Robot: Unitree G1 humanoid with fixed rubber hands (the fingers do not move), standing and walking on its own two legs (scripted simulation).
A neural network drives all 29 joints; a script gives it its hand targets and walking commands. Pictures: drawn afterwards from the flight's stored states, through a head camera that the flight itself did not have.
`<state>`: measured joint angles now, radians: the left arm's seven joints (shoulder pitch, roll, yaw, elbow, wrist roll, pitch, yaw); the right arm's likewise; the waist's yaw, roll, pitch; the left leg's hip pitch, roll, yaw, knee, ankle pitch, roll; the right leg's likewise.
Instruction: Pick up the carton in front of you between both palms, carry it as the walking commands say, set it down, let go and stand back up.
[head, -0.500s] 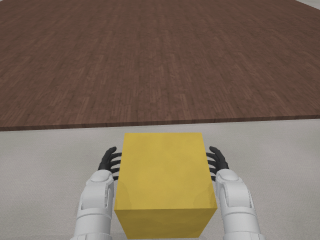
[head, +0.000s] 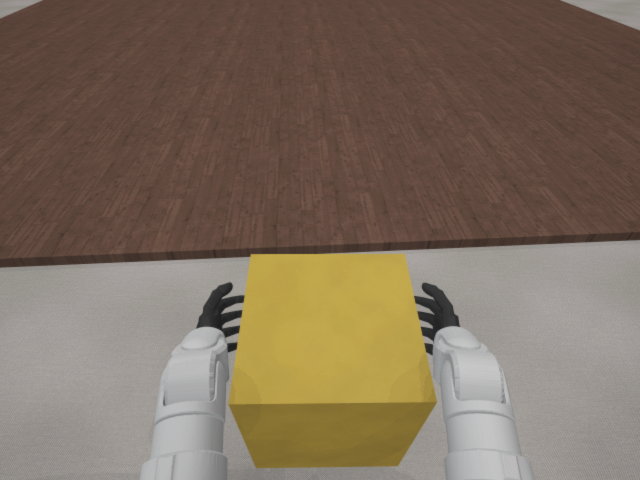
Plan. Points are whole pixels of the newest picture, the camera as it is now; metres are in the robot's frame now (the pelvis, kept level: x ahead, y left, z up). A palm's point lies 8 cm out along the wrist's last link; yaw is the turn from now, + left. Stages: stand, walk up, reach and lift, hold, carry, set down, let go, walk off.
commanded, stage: hold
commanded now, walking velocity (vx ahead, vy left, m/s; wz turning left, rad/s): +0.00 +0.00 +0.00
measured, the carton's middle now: (327, 364) +0.30 +0.00 -0.02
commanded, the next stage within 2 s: carry in 0.82 s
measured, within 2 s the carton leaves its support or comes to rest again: neither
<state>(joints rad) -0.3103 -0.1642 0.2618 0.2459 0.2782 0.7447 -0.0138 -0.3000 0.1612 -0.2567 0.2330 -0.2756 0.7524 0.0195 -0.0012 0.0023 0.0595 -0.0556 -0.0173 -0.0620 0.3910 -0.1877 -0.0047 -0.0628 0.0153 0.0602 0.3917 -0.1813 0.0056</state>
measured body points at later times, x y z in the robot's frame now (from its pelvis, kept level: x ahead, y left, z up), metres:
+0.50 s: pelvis +0.01 +0.00 +0.00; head -0.02 +0.00 +0.45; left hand +0.31 +0.15 +0.04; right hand +0.31 -0.15 +0.04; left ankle +0.03 +0.12 -0.74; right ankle +0.03 -0.12 -0.74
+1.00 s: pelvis +0.02 +0.00 +0.00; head -0.01 +0.01 +0.45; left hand +0.33 +0.16 +0.06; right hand +0.33 -0.14 +0.06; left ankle +0.03 +0.13 -0.74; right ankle +0.03 -0.12 -0.74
